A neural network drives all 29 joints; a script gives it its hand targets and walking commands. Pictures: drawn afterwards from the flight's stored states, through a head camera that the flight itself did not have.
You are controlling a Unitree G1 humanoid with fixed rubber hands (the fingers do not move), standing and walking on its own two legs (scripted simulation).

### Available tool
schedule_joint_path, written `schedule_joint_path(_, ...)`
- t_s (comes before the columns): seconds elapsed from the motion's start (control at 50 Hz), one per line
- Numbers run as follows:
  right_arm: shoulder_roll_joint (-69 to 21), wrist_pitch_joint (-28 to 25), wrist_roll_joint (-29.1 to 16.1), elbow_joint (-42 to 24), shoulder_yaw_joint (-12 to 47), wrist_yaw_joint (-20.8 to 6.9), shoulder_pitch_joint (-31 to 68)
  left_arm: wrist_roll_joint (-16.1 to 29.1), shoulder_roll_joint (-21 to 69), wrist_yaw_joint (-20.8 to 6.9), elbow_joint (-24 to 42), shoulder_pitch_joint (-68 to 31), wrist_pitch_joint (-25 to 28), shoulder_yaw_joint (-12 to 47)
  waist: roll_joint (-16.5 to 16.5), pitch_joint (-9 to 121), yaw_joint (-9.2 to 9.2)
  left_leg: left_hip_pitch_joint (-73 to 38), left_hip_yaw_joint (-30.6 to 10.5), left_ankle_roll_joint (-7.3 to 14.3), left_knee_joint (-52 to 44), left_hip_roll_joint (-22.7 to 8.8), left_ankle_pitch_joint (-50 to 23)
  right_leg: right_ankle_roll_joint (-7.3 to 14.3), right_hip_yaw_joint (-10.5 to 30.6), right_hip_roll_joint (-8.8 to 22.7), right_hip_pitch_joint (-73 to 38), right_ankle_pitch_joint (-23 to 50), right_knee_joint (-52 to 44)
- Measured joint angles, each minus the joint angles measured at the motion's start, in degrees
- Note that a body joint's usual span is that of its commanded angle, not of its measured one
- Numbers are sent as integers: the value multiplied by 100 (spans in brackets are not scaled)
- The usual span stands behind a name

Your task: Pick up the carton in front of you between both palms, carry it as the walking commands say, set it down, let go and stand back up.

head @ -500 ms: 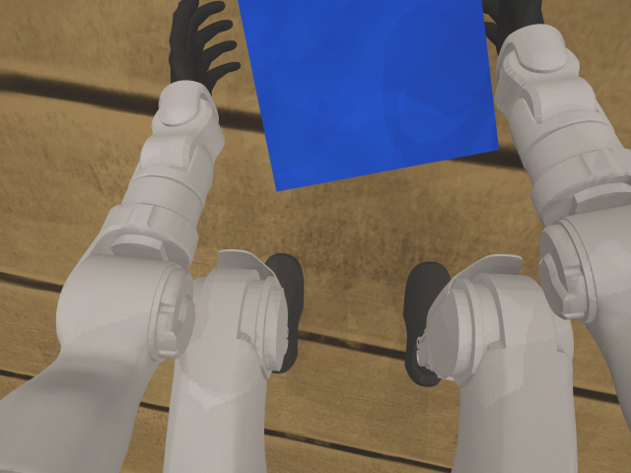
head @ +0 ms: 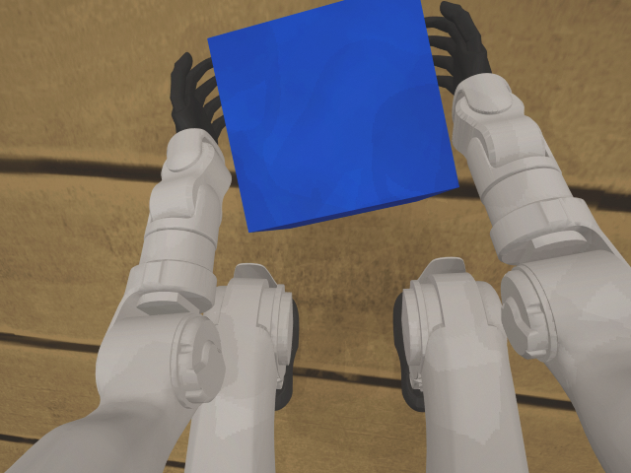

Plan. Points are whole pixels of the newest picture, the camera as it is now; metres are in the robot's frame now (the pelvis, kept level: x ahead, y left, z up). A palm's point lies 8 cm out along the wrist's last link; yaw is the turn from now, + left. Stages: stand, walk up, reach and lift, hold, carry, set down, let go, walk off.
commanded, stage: reach and lift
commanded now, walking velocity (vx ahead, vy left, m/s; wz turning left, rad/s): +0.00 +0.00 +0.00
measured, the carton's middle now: (335, 138) +0.49 -0.01 -0.19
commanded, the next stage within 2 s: none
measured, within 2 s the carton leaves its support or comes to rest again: neither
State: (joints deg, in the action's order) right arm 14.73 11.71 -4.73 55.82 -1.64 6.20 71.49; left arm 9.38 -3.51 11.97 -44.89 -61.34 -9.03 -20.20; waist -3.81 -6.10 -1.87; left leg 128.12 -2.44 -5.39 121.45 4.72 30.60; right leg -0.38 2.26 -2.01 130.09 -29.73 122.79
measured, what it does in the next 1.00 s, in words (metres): rises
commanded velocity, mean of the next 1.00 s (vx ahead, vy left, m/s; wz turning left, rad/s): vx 0.00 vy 0.00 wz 0.00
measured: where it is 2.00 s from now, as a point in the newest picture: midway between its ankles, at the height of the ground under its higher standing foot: (346, 370)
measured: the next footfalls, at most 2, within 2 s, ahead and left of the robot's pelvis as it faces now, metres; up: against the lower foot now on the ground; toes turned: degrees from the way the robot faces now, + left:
none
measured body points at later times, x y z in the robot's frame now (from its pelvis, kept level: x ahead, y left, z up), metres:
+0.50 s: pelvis +0.03 +0.01 +0.14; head +0.27 -0.02 +0.52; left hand +0.49 +0.14 +0.07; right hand +0.49 -0.16 +0.06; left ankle +0.13 +0.13 -0.35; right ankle +0.12 -0.12 -0.35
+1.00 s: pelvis +0.07 +0.01 +0.27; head +0.19 -0.01 +0.71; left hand +0.46 +0.14 +0.24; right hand +0.45 -0.17 +0.23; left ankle +0.13 +0.13 -0.35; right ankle +0.12 -0.12 -0.35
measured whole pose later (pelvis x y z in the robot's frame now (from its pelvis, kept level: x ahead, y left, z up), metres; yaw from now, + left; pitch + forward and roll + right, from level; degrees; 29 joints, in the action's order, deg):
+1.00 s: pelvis +0.07 +0.01 +0.27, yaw -4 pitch +27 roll +1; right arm -3.7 18.1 10.7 36.4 -18.2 1.4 31.3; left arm -9.0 8.1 4.9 -33.5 -30.0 -17.0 -22.6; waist -1.1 14.0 -1.0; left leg 70.0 -3.9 -1.2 70.7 4.0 27.7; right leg -0.9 3.8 -2.4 71.3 -26.3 70.7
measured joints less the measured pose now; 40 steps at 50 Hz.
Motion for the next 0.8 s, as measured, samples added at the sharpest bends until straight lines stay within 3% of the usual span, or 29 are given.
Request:
schedule_joint_path(0.08,-309,284,361,-294,-632,-95,-391,-484,209,-124,260,232,-370,-302,75,476,68,-375,4,94,-357,-80,20,-22,5,-56,-377,22,-404)
schedule_joint_path(0.18,-637,613,1195,-256,-1406,-292,-537,-1572,528,-433,129,249,-661,-1026,227,1105,-23,-774,1,181,-968,-24,31,-68,73,-213,-739,130,-1090)
schedule_joint_path(0.24,-846,664,1579,-372,-1711,-375,-647,-1858,653,-545,348,412,-755,-1220,313,1399,-27,-969,0,150,-1352,5,-5,-90,127,-245,-922,175,-1470)
schedule_joint_path(0.36,-1156,493,1889,-713,-2097,-500,-1146,-1989,781,-631,741,708,-873,-1161,353,1772,66,-1313,-43,190,-1937,52,-54,-79,115,-147,-1321,150,-2045)
schedule_joint_path(0.46,-1273,540,1630,-1353,-1902,-567,-1834,-1935,924,-633,1064,1155,-848,-894,272,1874,54,-1659,-91,243,-2309,65,-61,-107,87,-99,-1722,132,-2458)
schedule_joint_path(0.56,-1328,653,1247,-1925,-1565,-509,-2425,-1545,1019,-541,1558,1807,-825,-538,198,1894,58,-2187,-73,306,-2629,32,-22,-149,119,-103,-2264,103,-2808)
schedule_joint_path(0.64,-1378,659,1158,-1966,-1509,-481,-2720,-1441,1026,-508,1576,2077,-854,-393,231,1918,94,-2772,-51,342,-2906,1,24,-149,152,-112,-2837,65,-3080)
schedule_joint_path(0.8,-1559,734,1322,-1848,-1592,-482,-3316,-1697,1090,-567,1260,2537,-923,-299,289,2041,83,-4083,-69,389,-3759,-39,-24,-113,173,-92,-4139,102,-3912)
